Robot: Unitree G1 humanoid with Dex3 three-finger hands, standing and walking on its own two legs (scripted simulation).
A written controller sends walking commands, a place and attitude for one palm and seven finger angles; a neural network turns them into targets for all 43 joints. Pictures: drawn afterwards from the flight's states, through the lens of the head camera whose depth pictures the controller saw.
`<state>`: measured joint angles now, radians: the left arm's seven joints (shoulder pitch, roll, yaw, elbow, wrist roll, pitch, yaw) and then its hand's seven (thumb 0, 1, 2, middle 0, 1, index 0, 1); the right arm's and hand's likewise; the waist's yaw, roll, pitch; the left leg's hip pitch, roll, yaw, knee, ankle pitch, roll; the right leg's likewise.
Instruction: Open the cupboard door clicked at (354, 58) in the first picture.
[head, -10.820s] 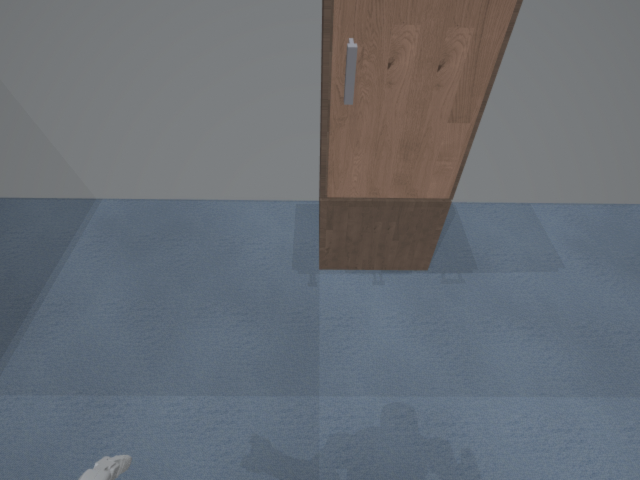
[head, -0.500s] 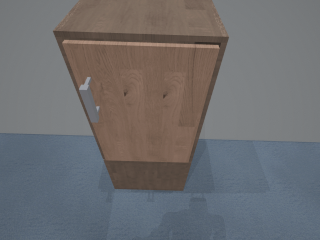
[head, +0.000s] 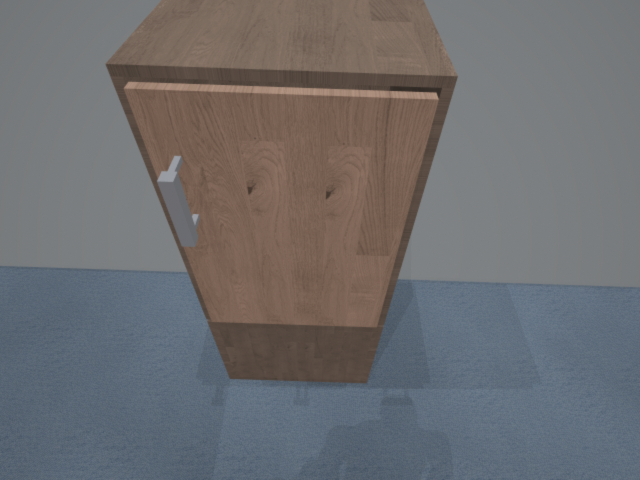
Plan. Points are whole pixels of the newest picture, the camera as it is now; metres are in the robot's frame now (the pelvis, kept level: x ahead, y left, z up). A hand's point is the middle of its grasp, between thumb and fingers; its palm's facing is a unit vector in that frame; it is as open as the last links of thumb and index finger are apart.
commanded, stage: look again from close up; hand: left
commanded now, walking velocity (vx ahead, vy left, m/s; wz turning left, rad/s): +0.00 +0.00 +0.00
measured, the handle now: (183, 202) +0.48 +0.25 +0.06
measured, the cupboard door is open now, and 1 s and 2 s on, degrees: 0 0 0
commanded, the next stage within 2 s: shuffle to correct the standing spot in 0.02 s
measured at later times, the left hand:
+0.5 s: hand out of the picture -0.01 +0.19 -0.18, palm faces +0.03 -0.97 -0.23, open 7.4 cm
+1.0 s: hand out of the picture +0.00 +0.18 -0.18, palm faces +0.01 -0.98 -0.21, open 7.4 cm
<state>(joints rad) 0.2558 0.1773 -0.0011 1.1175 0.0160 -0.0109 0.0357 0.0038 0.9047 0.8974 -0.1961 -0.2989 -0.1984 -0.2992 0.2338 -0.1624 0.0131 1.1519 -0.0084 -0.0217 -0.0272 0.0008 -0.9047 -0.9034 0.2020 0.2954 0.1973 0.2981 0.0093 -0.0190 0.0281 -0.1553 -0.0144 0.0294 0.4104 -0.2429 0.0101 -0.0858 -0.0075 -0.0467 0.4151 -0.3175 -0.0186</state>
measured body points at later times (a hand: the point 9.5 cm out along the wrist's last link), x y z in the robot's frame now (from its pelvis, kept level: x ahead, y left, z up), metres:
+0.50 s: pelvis -0.03 +0.00 +0.00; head -0.02 +0.00 +0.45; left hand -0.01 +0.24 -0.16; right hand +0.00 -0.23 -0.16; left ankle -0.01 +0.11 -0.74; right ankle -0.06 -0.10 -0.74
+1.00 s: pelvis +0.01 +0.02 -0.01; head +0.02 +0.00 +0.44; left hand +0.00 +0.23 -0.16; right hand -0.01 -0.20 -0.18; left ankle -0.01 +0.11 -0.74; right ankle -0.06 -0.10 -0.74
